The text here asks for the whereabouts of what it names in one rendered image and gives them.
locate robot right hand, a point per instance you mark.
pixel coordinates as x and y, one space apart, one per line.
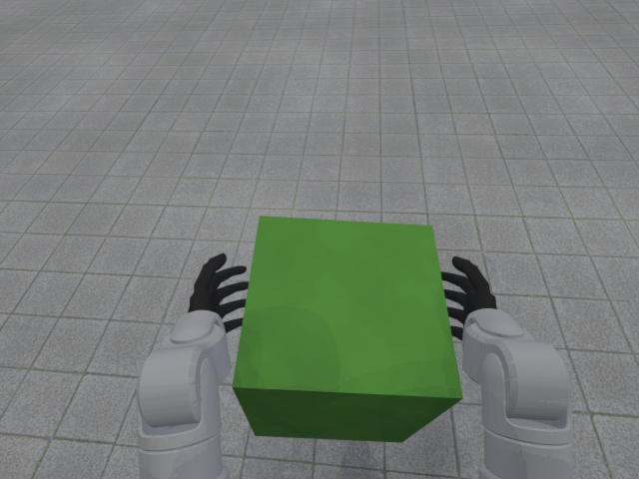
475 286

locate carton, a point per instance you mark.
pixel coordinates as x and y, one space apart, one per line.
346 333

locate left robot forearm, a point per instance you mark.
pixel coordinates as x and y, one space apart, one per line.
178 401

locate right robot forearm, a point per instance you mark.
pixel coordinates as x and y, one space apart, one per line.
526 399

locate robot left hand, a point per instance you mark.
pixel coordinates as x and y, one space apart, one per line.
206 296

